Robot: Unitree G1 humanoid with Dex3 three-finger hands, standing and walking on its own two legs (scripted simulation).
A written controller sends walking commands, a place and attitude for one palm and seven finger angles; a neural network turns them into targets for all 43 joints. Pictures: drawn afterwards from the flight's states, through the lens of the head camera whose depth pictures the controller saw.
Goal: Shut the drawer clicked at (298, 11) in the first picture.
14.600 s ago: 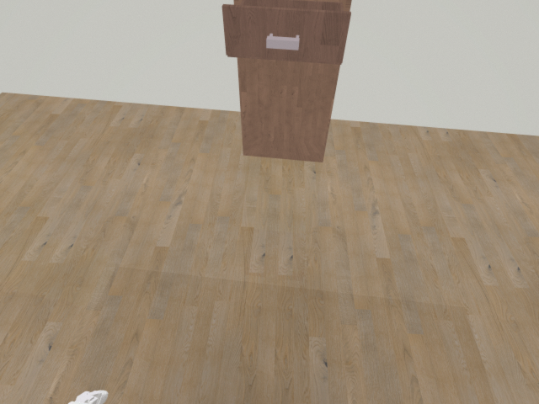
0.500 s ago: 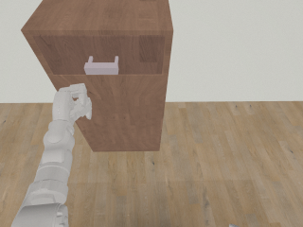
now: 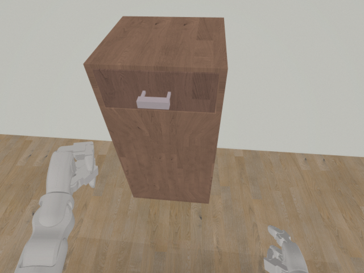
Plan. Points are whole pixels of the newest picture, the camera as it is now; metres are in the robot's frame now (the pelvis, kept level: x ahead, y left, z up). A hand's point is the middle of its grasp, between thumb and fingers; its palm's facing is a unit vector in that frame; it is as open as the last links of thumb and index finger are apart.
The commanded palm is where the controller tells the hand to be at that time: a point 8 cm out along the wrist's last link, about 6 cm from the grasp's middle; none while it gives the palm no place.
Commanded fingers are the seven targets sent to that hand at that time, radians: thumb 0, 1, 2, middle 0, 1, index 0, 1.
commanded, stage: draw the hand back to the body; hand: left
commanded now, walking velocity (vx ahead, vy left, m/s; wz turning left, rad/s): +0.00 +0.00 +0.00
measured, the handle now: (154, 98) +0.64 +0.16 +0.03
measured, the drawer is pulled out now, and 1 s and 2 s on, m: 0.00 0.00 0.00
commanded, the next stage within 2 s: step back with the hand held close in 0.56 s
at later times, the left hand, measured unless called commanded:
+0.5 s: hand (35, 204) +0.18 +0.25 +0.16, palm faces +0.41 -0.82 -0.41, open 3.3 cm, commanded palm +0.14 +0.29 +0.17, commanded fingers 0.00 0.90 0.90 -1.40 -1.60 -1.40 -1.60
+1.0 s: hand (40, 204) +0.18 +0.25 +0.15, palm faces +0.27 -0.83 -0.49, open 3.3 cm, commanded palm +0.13 +0.30 +0.17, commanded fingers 0.00 0.90 0.90 -1.40 -1.60 -1.40 -1.60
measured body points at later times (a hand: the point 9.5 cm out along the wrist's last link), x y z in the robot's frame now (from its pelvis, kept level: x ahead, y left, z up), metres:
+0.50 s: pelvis +0.01 +0.00 +0.00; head -0.01 -0.02 +0.45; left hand +0.15 +0.29 +0.19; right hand +0.20 -0.21 -0.08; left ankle -0.01 +0.09 -0.74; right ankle -0.01 -0.09 -0.74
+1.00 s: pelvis -0.01 +0.02 +0.00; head +0.00 +0.01 +0.45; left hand +0.16 +0.29 +0.18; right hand +0.15 -0.24 -0.09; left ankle -0.01 +0.09 -0.74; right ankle -0.01 -0.09 -0.74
